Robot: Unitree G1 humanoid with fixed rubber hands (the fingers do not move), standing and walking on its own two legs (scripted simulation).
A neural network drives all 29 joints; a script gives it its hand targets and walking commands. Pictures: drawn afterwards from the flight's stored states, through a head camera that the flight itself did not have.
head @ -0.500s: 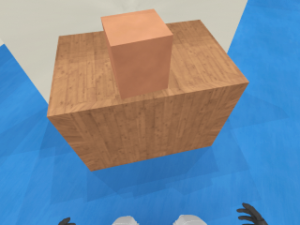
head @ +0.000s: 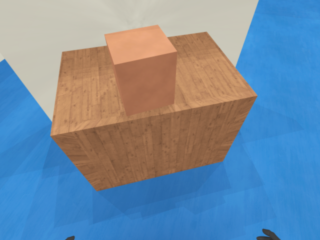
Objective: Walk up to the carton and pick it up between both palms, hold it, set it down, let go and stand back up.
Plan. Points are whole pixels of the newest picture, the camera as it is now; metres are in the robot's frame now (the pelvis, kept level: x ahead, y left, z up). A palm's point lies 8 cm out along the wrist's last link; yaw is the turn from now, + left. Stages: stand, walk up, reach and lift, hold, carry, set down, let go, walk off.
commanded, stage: stand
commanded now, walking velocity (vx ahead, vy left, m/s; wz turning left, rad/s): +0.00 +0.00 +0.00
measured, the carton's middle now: (141, 71) +0.70 +0.08 -0.01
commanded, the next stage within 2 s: walk up in 1.40 s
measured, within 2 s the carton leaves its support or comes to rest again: neither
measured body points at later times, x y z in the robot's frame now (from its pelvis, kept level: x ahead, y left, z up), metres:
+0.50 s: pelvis +0.00 +0.00 +0.01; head +0.02 +0.00 +0.46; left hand +0.09 +0.29 -0.13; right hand +0.09 -0.29 -0.13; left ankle +0.00 +0.14 -0.74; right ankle +0.00 -0.11 -0.74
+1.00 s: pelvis +0.00 +0.00 +0.01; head +0.02 +0.00 +0.46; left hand +0.09 +0.29 -0.13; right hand +0.08 -0.29 -0.13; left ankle +0.00 +0.14 -0.74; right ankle +0.00 -0.11 -0.74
